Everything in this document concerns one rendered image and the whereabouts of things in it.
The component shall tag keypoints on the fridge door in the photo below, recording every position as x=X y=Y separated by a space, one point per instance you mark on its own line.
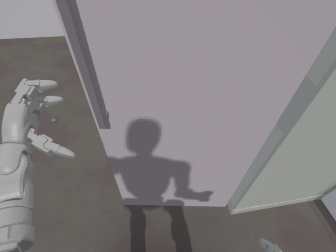
x=194 y=87

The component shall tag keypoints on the robot left hand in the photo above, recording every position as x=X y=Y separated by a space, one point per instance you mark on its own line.
x=20 y=114

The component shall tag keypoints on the robot right hand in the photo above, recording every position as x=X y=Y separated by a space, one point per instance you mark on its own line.
x=268 y=246

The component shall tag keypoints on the robot left forearm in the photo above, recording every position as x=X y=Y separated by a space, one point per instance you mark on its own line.
x=16 y=197

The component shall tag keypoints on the handle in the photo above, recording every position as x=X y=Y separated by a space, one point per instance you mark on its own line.
x=73 y=32

